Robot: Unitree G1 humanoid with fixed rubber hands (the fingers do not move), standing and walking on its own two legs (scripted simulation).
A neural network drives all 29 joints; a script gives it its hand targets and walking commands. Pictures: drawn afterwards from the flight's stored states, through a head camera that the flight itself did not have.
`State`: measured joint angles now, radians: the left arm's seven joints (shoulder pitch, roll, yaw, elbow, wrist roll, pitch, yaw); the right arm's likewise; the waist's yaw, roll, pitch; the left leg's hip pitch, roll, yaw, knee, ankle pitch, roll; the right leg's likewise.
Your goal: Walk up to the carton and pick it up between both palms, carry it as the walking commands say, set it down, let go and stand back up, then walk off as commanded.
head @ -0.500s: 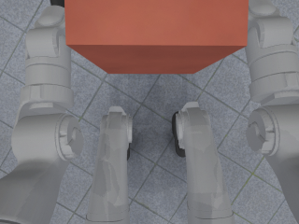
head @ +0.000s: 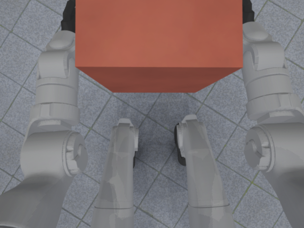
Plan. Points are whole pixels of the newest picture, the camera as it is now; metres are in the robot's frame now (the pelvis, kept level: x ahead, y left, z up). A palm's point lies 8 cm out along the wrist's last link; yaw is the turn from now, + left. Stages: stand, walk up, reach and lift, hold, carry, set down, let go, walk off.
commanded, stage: reach and lift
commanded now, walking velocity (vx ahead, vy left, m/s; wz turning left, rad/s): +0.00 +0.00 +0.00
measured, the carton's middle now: (156, 26) +0.55 +0.00 -0.12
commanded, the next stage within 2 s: none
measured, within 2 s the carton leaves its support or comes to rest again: neither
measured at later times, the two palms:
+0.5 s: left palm (41, 26) +0.49 +0.19 +0.03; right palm (265, 15) +0.49 -0.17 +0.03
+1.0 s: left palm out of the picture +0.48 +0.19 +0.14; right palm out of the picture +0.47 -0.17 +0.13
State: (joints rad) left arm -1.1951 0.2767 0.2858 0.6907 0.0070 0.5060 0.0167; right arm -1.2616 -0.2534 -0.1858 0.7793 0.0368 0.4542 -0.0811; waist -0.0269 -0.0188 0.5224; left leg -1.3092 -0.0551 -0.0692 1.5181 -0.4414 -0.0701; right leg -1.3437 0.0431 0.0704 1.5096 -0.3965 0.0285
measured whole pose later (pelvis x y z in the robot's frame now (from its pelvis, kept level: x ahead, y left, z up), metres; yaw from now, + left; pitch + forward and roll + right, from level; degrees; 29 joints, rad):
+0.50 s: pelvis +0.01 +0.01 +0.06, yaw +0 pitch +11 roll +0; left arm -1.02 0.22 0.29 0.67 0.02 0.51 0.01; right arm -1.08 -0.19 -0.19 0.76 -0.01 0.46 -0.06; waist -0.02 -0.02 0.38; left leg -1.09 -0.05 -0.07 1.28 -0.38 -0.05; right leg -1.11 0.04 0.08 1.26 -0.33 0.03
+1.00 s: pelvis +0.13 +0.00 +0.15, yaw -1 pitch +19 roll +0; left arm -0.53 0.03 0.35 0.65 0.22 0.50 -0.11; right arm -0.53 0.02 -0.37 0.67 -0.21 0.47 0.07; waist 0.02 -0.02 -0.20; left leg -0.79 -0.02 -0.07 0.81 -0.34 -0.04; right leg -0.83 0.03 0.09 0.80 -0.30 0.02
